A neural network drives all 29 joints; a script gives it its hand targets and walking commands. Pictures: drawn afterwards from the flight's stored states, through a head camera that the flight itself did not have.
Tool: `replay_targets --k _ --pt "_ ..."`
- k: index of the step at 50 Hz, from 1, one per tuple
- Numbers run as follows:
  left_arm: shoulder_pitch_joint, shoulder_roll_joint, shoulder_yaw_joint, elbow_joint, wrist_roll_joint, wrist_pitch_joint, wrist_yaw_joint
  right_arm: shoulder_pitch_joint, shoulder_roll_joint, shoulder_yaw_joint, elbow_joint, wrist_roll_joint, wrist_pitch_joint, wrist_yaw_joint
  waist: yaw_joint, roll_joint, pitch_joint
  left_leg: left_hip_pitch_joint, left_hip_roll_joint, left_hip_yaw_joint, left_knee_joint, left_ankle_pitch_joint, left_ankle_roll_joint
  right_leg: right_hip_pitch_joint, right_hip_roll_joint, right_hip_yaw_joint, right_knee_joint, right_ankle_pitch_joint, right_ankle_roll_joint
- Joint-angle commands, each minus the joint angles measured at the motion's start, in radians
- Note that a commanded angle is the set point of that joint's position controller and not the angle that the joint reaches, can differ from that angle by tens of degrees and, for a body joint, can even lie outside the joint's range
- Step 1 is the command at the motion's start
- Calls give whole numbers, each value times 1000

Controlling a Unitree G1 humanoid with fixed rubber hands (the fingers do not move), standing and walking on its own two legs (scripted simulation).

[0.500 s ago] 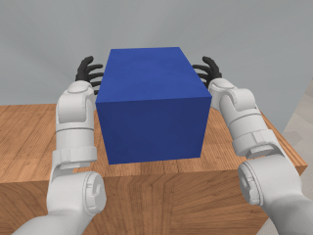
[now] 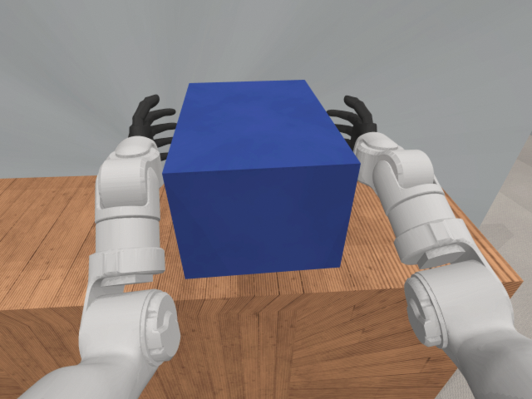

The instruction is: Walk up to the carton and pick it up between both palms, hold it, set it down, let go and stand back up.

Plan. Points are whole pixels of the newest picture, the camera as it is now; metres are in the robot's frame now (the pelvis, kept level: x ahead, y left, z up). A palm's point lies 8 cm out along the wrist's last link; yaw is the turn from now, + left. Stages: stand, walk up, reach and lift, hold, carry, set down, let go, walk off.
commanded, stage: hold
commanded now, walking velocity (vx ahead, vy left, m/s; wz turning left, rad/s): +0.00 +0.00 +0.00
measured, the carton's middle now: (254, 163) +0.42 +0.01 +0.20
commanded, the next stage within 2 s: set down in 0.44 s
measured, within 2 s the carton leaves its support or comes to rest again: neither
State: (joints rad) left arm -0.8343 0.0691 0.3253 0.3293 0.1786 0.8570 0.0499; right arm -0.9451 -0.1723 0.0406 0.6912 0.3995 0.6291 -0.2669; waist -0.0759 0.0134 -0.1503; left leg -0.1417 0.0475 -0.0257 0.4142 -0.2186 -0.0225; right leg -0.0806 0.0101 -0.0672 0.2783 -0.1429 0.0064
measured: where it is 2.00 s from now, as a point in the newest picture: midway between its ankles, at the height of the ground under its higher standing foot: outside the picture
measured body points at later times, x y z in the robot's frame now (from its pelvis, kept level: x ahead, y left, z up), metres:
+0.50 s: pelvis +0.00 +0.00 +0.00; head -0.08 +0.01 +0.44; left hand +0.39 +0.16 +0.26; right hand +0.39 -0.15 +0.25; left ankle +0.01 +0.13 -0.75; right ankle +0.01 -0.12 -0.75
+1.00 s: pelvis +0.00 +0.00 +0.00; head -0.04 +0.04 +0.45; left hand +0.42 +0.18 +0.24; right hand +0.41 -0.13 +0.20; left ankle +0.01 +0.13 -0.75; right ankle +0.01 -0.12 -0.75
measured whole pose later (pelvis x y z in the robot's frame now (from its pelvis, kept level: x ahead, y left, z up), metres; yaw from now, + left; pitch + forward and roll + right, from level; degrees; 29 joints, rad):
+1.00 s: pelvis +0.00 +0.00 +0.00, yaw +1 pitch -5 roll -1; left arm -0.93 0.07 0.37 0.57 0.25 0.52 0.00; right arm -0.89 -0.04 -0.18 0.87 0.13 0.23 -0.17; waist -0.05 -0.05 -0.02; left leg -0.09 0.03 -0.03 0.35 -0.18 -0.02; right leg -0.03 -0.01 -0.07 0.24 -0.12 0.01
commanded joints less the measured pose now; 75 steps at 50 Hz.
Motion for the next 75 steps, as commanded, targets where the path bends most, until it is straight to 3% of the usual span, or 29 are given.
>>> replay_targets --k 1,22,23,25,31,38,43,50,55,63,75 --pt "-861 -656 -469 -154 -186 -92 -156 -929 741 237 -408 172 -57 122 -10 44 -400 88 -89 -13 -28 267 -26 138 81 55 6 215 43" --pt "-851 -660 -481 -170 -191 -90 -156 -929 740 246 -435 176 -56 118 -11 45 -412 99 -88 -14 -25 288 -30 143 83 52 8 232 43" --pt "-930 -654 -459 -196 -205 -99 -161 -977 764 271 -418 167 -66 117 -4 30 -427 94 -106 -10 -29 312 -9 123 72 58 3 257 29" --pt "-948 -650 -448 -181 -200 -112 -163 -988 776 265 -412 158 -79 116 -12 33 -446 113 -107 -10 -20 341 -10 124 68 58 11 296 30" --pt "-976 -633 -367 -38 -136 -177 -183 -999 738 157 -293 60 -163 131 -10 30 -399 114 -100 2 -51 258 -14 110 62 34 -10 186 27" --pt "-865 -590 -220 214 -10 -286 -210 -940 660 -32 -101 -156 -341 175 7 2 -268 111 -91 31 -113 144 -6 116 48 -7 -50 43 26" --pt "-800 -604 -230 248 3 -338 -214 -943 635 -59 -113 -239 -453 193 12 7 -292 153 -93 53 -108 226 -7 166 47 -18 -45 104 30" --pt "-805 -703 -421 131 -89 -405 -174 -1009 676 86 -300 -194 -547 184 7 33 -481 238 -92 47 -11 493 -37 215 58 -17 -6 302 32" --pt "-825 -745 -517 61 -134 -431 -148 -1001 719 155 -381 -154 -546 171 -5 55 -559 247 -93 36 22 540 -50 214 59 -11 6 353 28" --pt "-790 -720 -450 161 -99 -435 -145 -931 705 102 -279 -180 -507 182 2 49 -462 197 -88 28 -17 427 -40 165 52 -7 -2 267 25" --pt "-764 -685 -357 271 -60 -479 -163 -891 682 9 -156 -255 -530 215 13 42 -414 199 -81 39 -29 461 -49 149 58 -13 -11 263 23"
